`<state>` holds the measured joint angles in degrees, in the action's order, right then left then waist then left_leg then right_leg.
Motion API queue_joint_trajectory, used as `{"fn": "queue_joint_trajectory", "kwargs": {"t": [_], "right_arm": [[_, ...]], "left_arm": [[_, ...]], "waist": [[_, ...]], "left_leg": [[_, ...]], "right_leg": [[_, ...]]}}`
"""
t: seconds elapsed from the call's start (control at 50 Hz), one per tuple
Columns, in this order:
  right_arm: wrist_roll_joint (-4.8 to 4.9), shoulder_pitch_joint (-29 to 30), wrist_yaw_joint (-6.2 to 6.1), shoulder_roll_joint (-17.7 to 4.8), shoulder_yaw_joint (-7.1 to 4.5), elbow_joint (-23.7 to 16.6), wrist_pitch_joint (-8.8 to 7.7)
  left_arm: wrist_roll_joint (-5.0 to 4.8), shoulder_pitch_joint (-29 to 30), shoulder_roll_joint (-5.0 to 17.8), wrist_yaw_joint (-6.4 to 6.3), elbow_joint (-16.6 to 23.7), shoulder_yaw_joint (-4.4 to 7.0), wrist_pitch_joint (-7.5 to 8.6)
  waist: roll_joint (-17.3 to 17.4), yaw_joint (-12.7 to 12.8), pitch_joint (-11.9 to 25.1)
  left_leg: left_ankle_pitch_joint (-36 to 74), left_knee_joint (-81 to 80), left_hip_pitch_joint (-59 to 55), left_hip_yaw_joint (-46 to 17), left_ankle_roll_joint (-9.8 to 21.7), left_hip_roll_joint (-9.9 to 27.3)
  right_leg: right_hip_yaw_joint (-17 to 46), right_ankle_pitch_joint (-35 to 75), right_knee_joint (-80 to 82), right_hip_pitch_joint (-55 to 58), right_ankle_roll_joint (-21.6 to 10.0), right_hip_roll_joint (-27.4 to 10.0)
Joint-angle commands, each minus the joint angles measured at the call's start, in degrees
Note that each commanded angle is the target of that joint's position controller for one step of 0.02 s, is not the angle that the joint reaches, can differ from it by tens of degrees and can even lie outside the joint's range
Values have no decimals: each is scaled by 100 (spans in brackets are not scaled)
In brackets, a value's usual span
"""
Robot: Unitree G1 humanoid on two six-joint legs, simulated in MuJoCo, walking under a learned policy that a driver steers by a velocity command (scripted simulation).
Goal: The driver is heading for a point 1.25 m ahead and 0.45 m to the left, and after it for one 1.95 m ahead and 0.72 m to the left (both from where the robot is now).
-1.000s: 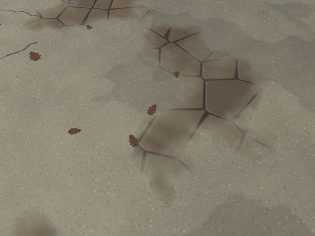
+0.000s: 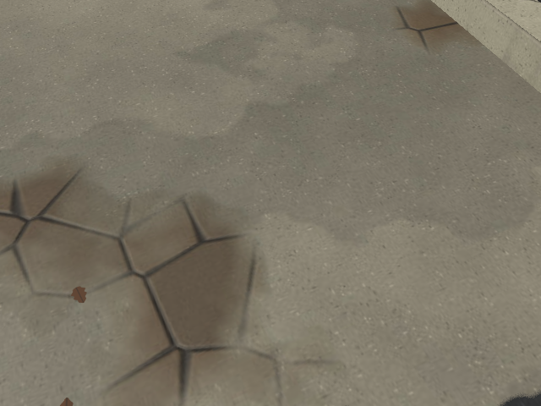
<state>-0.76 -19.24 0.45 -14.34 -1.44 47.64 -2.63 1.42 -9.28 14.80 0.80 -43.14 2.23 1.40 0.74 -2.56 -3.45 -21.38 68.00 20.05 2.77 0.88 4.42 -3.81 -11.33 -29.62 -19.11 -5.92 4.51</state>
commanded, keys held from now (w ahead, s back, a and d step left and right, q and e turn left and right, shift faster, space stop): w+q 0.76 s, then q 0.24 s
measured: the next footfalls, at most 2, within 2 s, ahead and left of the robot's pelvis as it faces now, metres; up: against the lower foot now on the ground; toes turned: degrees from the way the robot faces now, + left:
left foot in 0.44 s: +0.37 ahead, +0.13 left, +0.00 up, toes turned +15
right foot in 0.92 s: +0.71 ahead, +0.07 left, +0.00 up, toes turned +30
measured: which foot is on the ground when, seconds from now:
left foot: up 0.00-0.42, down 0.44-0.94, up 0.96-1.00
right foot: down 0.00-0.46, up 0.48-0.90, down 0.92-1.00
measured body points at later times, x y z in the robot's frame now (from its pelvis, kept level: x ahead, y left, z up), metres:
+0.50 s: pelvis +0.27 +0.05 -0.01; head +0.30 +0.06 +0.43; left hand +0.22 +0.31 -0.15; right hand +0.48 -0.16 -0.12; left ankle +0.33 +0.12 -0.73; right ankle +0.10 -0.07 -0.65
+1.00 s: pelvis +0.53 +0.09 -0.01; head +0.58 +0.10 +0.44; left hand +0.59 +0.40 -0.10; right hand +0.69 -0.16 -0.14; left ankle +0.36 +0.12 -0.67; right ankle +0.67 +0.05 -0.73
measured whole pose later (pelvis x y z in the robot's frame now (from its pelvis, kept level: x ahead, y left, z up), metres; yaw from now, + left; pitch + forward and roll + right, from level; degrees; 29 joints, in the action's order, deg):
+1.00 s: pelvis +0.53 +0.09 -0.01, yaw +31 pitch +1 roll +1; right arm 0.1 -20.0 -1.1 -17.9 -4.7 46.7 -0.6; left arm 1.4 -4.2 14.8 -0.8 -40.0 0.3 3.7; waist 0.8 -4.6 -4.7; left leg -30.4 59.4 15.5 -7.4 2.9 -8.7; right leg -1.2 -7.2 -32.7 -26.2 -1.8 -0.1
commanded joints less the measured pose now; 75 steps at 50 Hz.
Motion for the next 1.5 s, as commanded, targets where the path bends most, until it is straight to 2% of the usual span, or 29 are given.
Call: {"fn": "queue_joint_trajectory", "kwargs": {"t": [0.02,0.16,0.32,0.38,0.42,0.44,0.46,0.48,0.52,0.56,0.64,0.76,0.82,0.9,0.92,0.94,0.96,0.98,1.02,1.06,1.26,1.3,1.34,1.36,1.38,1.4,1.42,1.46,1.5], "right_arm": [[-83,-459,56,-574,-134,-160,80],[-39,527,163,-430,-203,-288,181],[-107,1731,284,-207,-59,-700,101],[-115,1344,248,-322,-108,-662,114],[-156,265,189,-567,-240,-375,72],[-233,-655,131,-854,-377,-121,38],[-249,-983,31,-1616,-611,-121,78],[1,-778,57,-1632,-619,-166,119],[73,-169,10,-1149,-511,-148,155],[89,256,-21,-785,-397,-180,113],[82,128,9,-979,-432,-160,-53],[71,-504,-11,-1042,-479,-79,-15],[23,-662,-70,-1088,-493,-64,50],[19,-130,-138,-1206,-525,-272,52],[111,5,-101,-1092,-495,-362,-4],[195,-247,-114,-555,-353,-595,-38],[270,-1082,-186,-687,-403,-661,57],[50,-1115,-230,-1016,-444,-328,201],[-28,-442,-105,-895,-451,-393,329],[-91,-328,19,-753,-425,-443,498],[-45,503,138,-452,-206,-838,656],[-79,540,145,-481,-172,-848,604],[-124,222,163,-444,-143,-697,495],[-117,-141,150,-503,-145,-539,428],[-185,-464,87,-998,-231,-539,378],[-151,-366,5,-1525,-383,-601,363],[-144,-141,-68,-1235,-315,-530,350],[-49,323,-66,-883,-211,-551,217],[-2,263,-64,-694,-167,-492,53]], "left_arm": [[-48,-571,518,-57,9,132,181],[-42,-1059,579,-52,-406,142,387],[-26,-1567,583,-206,-837,74,396],[10,-1460,816,-282,-900,102,341],[46,-1336,983,-308,-866,139,254],[9,-1153,1010,-296,-750,138,249],[-108,-1396,454,-182,-400,11,318],[-29,-1033,671,-131,-230,72,372],[-45,-548,634,-73,-46,24,487],[79,-693,583,-78,-89,24,343],[148,-588,421,-12,38,-11,62],[72,779,400,29,506,-57,87],[21,1057,415,-1,635,-85,168],[23,-121,812,-135,334,34,320],[86,-794,1011,-197,220,86,422],[160,-1420,1429,-271,251,146,433],[-4,-1133,1626,-232,328,248,283],[-74,-746,1054,-199,492,154,180],[-35,-231,433,-230,549,-43,107],[-16,-154,568,-272,481,-7,96],[32,-271,823,-158,255,141,-19],[27,-455,953,-89,187,199,-92],[-24,-394,899,-42,173,199,-188],[9,-400,634,-23,178,138,-223],[-19,-313,-16,51,416,-36,-207],[74,11,451,6,520,80,-225],[32,126,790,22,534,208,-211],[17,-380,751,119,228,241,-133],[100,-578,684,166,-13,264,-100]], "waist": [[-309,97,539],[-339,302,-100],[-356,615,-324],[-595,341,61],[-650,-147,696],[-371,-646,1161],[928,-477,1805],[684,-423,2121],[-88,-105,644],[-223,342,127],[62,437,243],[314,-125,140],[316,-227,174],[415,384,628],[139,739,1015],[-822,774,1893],[-2005,299,2769],[-857,190,2283],[-430,159,1113],[-857,107,709],[-1069,218,785],[-1050,312,815],[-738,78,616],[-224,-78,434],[1425,-191,410],[1427,-324,-300],[992,-106,-612],[902,291,-398],[604,308,-22]], "left_leg": [[332,-198,869,-361,14,249],[1630,-1220,1942,-651,7,34],[2053,-3069,1847,220,282,-212],[1225,-3278,1058,602,638,-691],[790,-3563,-209,561,960,-1017],[860,-4009,-1602,-25,1262,-736],[936,-4064,-3520,-2661,2129,998],[1411,-4884,-3888,-4698,2574,1561],[1569,-5219,-2371,-3122,2069,1199],[2341,-5465,-1183,-2243,1663,604],[2913,-5622,-697,-1703,1581,145],[2809,-5468,-1324,-1876,1262,-7],[4361,-4827,-1633,-1870,1087,-10],[4976,-3497,-1478,-2151,521,-253],[4248,-2449,-979,-1988,350,-575],[852,-780,-115,-1325,205,-1015],[-1764,353,696,-862,157,-1538],[-1293,744,851,-977,145,-1016],[-746,456,920,-782,-30,-723],[-442,327,755,-605,-181,-639],[-19,-2108,-122,-196,-83,-555],[-155,-2720,-452,-20,38,-605],[61,-3770,-1538,112,294,-743],[-454,-4416,-2012,-330,440,-558],[-2366,-5697,-2316,-2721,861,1082],[-3005,-6527,-1289,-4005,1338,1741],[-2598,-6467,-1005,-3509,1318,1451],[-1281,-6425,-1216,-2503,1007,865],[-140,-6290,-1534,-1866,971,595]], "right_leg": [[1471,2118,1683,1234,-710,-1648],[548,1661,2368,1427,-397,-1525],[-310,3265,2025,2454,-131,-1674],[-577,5781,960,2836,9,-1767],[-699,6155,-768,2589,7,-1797],[-780,4861,-2244,1635,101,-1646],[-828,765,-4585,-677,399,-756],[341,-1828,-5571,-1898,443,-51],[688,-843,-4837,-2219,419,-763],[638,-735,-3990,-1565,581,-1009],[401,-310,-3109,-1316,866,-1026],[379,904,-1344,-1762,972,-869],[328,907,-764,-1497,878,-542],[504,920,332,335,532,-236],[810,1751,644,1486,350,-751],[2104,4020,195,2879,58,-2480],[3767,5177,282,3390,-811,-3484],[3349,4381,342,2707,-804,-3161],[1942,3380,771,1518,-507,-2413],[1226,3240,1065,860,-504,-2072],[429,1430,1237,328,-580,-2018],[602,-459,1361,227,-528,-2037],[582,-2214,1244,-611,-249,-1872],[327,-2679,712,-1129,10,-1577],[-490,-2605,-1141,-2072,468,-850],[-23,-1995,-1863,-2586,522,-505],[427,-1362,-2123,-2383,500,-767],[402,-639,-2088,-2050,549,-782],[276,-222,-2332,-1805,590,-763]]}}
Over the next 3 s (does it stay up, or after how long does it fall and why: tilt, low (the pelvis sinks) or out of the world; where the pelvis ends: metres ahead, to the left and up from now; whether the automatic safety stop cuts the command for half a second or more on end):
stays up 1.21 0.52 0.00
